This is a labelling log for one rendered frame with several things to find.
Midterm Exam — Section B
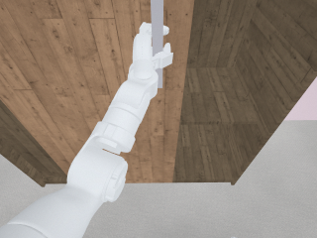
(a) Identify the left robot hand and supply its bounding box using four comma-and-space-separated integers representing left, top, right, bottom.
133, 22, 173, 69

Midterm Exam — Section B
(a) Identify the wardrobe door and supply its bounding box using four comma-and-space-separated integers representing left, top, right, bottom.
0, 0, 195, 183
0, 99, 67, 178

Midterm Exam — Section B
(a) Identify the handle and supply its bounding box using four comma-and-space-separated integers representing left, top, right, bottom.
151, 0, 163, 88

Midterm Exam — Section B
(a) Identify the left robot forearm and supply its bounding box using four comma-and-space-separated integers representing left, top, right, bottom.
66, 59, 159, 182

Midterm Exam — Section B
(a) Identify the robot left upper arm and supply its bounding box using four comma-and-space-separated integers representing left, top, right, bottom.
0, 145, 128, 238

